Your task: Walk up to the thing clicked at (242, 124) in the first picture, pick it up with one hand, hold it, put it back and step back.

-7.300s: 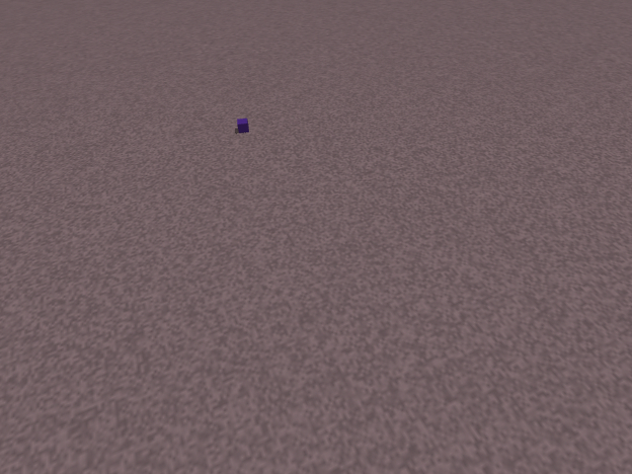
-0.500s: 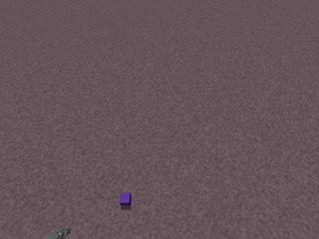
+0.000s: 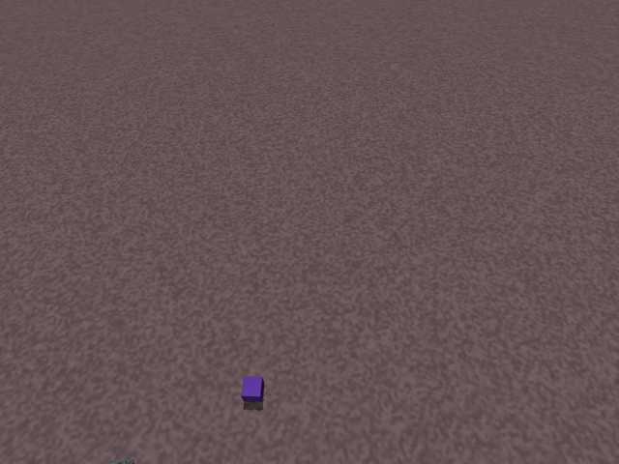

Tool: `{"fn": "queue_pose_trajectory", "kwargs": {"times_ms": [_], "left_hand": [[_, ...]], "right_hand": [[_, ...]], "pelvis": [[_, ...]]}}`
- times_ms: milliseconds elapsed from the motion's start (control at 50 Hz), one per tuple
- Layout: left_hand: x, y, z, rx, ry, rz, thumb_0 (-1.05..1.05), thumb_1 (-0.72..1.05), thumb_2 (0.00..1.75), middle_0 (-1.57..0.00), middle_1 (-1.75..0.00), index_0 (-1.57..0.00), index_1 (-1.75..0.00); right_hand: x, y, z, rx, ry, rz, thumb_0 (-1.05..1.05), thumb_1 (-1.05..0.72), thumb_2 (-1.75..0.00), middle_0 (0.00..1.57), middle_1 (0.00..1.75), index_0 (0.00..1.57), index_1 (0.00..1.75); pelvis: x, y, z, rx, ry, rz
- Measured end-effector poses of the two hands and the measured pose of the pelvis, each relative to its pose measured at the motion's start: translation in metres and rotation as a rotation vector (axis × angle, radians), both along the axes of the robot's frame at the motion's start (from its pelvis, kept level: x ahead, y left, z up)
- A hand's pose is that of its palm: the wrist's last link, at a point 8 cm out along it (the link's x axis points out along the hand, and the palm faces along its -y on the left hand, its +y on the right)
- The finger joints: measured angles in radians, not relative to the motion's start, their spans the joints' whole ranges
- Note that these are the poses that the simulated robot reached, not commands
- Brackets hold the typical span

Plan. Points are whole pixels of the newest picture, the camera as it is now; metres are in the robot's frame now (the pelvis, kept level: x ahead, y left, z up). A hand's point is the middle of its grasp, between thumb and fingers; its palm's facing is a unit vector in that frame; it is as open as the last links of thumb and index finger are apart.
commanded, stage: walk up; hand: left
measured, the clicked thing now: (252, 389) +0.43 +0.22 -0.74
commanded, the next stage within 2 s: stand in 0.06 s
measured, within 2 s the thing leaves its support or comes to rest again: neither
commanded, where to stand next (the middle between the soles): +0.06 -0.01 m, yaw -1 degrees
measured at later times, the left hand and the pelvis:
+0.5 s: hand out of the picture +0.10 +0.24 -0.14, palm faces +0.00 -0.94 -0.35, open 7.4 cm; pelvis +0.02 -0.01 +0.01, yaw -1 degrees
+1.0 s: hand out of the picture +0.10 +0.24 -0.14, palm faces -0.03 -0.94 -0.34, open 7.4 cm; pelvis +0.02 -0.01 +0.01, yaw -2 degrees
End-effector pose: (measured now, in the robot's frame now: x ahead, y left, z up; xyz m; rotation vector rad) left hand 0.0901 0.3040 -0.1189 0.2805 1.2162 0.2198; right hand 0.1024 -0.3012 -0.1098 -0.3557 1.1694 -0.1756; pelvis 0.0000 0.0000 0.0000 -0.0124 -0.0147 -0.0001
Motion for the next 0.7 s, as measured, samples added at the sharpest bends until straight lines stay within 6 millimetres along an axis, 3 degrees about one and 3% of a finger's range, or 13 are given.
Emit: {"fn": "queue_pose_trajectory", "kwargs": {"times_ms": [300, 700], "left_hand": [[-0.009, -0.013, 0.008, 0.002, 0.050, -0.003, 0.00, 0.90, 0.90, -0.20, -0.30, -0.20, -0.30], [0.013, -0.020, 0.016, 0.018, 0.006, -0.025, 0.00, 0.90, 0.90, -0.20, -0.30, -0.20, -0.30]], "right_hand": [[0.008, 0.006, -0.003, 0.046, 0.014, -0.003, 0.01, -0.91, -0.90, 0.21, 0.30, 0.20, 0.30], [0.002, -0.007, -0.001, 0.039, 0.022, -0.038, 0.01, -0.91, -0.90, 0.21, 0.30, 0.20, 0.30]], "pelvis": [[0.017, -0.006, 0.009, 0.007, -0.007, -0.008], [0.023, -0.014, 0.012, 0.010, -0.024, -0.022]]}}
